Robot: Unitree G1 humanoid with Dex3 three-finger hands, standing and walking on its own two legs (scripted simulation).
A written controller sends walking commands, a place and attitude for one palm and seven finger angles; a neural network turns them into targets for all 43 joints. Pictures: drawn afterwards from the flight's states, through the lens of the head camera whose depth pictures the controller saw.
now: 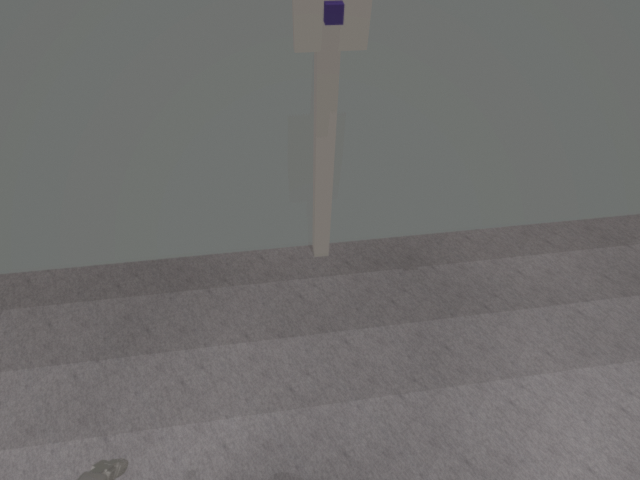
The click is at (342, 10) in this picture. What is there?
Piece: button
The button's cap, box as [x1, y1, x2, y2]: [324, 1, 343, 24]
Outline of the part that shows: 324,1 325,24 342,24 342,1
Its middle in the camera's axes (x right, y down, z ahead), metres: +0.03 -0.51 +0.87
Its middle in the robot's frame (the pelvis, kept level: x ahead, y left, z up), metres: +1.02 +0.03 +0.16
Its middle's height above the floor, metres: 0.93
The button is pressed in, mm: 0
